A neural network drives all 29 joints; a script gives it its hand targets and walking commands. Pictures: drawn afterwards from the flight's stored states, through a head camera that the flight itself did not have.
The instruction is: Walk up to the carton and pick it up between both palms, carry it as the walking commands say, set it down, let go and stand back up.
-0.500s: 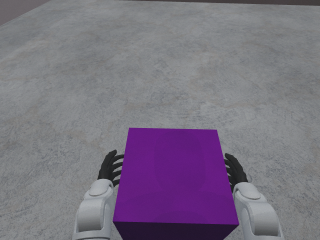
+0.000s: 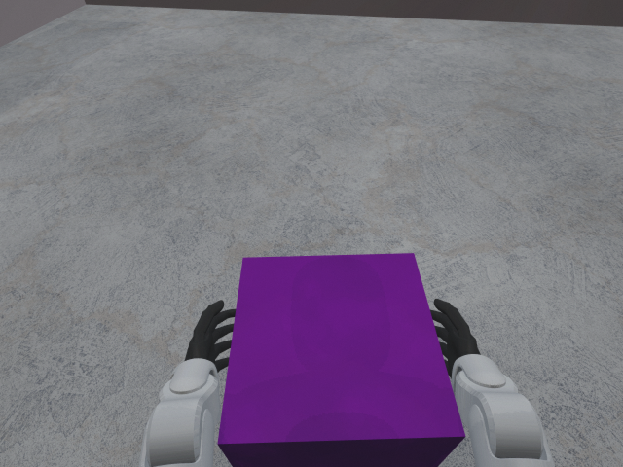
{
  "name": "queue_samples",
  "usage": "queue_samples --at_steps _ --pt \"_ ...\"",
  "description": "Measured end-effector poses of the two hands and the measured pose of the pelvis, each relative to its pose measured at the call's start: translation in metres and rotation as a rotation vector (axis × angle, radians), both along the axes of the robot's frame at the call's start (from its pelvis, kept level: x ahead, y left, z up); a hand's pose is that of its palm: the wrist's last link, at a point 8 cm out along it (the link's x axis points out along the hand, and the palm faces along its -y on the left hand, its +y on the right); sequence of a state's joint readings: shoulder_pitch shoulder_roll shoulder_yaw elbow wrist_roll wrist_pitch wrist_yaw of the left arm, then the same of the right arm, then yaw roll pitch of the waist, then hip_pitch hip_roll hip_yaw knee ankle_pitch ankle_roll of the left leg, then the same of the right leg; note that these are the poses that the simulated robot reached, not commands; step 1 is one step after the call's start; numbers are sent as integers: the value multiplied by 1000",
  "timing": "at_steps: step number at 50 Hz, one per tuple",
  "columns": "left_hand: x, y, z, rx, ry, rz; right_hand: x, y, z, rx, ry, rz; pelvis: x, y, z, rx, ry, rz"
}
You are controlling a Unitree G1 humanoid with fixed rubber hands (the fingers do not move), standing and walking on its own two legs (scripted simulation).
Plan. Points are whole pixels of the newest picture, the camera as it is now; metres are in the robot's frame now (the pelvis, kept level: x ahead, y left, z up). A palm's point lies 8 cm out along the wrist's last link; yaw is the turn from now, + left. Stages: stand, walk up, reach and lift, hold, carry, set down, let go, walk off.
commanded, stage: carry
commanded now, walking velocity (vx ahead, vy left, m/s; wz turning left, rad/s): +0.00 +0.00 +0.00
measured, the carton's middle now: (330, 383) +0.26 -0.02 -0.05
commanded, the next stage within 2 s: none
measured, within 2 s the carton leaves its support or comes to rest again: neither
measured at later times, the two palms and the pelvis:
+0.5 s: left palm (220, 234) +0.49 +0.15 +0.02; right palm (411, 220) +0.49 -0.17 +0.04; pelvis +0.23 +0.00 +0.00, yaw -2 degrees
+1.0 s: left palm (228, 147) +0.74 +0.16 +0.02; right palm (378, 148) +0.72 -0.16 +0.02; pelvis +0.47 +0.01 +0.00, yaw -4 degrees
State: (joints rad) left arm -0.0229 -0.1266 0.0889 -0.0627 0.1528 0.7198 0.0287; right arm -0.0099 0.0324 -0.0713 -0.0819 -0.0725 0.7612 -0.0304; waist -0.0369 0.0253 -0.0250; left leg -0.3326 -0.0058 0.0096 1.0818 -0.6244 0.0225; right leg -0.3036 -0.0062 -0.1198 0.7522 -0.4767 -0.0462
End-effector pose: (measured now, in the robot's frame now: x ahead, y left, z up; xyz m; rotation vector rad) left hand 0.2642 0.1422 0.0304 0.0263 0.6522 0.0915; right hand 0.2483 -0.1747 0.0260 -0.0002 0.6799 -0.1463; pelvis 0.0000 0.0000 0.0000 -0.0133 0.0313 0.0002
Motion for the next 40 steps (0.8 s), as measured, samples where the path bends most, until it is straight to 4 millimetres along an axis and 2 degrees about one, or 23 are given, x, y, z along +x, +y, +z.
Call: queue_samples --at_steps 5,9,15,19,22,26,30,35,37,40 --pt "40 21 -3 -44 -17 79 64 20 11 -32 -16 71 45 -2 0 7 2 -10" --pt "80 27 4 -26 -28 49 99 27 17 -11 -30 39 84 1 4 -3 6 -48" --pt "154 10 21 18 -54 -26 143 11 8 19 -54 -24 138 3 1 -14 18 -55" --pt "186 -3 12 -18 -29 -8 175 -2 4 -16 -29 -5 177 1 1 -6 11 -11" --pt "205 -2 0 -19 -5 -2 206 -2 7 -45 -5 20 204 -1 0 2 5 -6" --pt "238 9 -12 -45 -6 19 247 9 10 -45 -9 19 238 -1 -4 17 -5 -43" --pt "278 14 -4 -24 -8 -8 277 14 6 -1 -9 -25 275 1 -1 -11 11 -70" --pt "335 5 10 5 -46 -23 321 7 -2 27 -48 -39 319 5 -5 -38 18 -46" --pt "351 4 9 -5 -34 -3 341 5 -4 8 -34 -11 339 5 -4 -18 17 -22" --pt "373 7 -4 -11 -3 15 376 7 -2 -34 -6 33 371 4 -4 6 13 -16"
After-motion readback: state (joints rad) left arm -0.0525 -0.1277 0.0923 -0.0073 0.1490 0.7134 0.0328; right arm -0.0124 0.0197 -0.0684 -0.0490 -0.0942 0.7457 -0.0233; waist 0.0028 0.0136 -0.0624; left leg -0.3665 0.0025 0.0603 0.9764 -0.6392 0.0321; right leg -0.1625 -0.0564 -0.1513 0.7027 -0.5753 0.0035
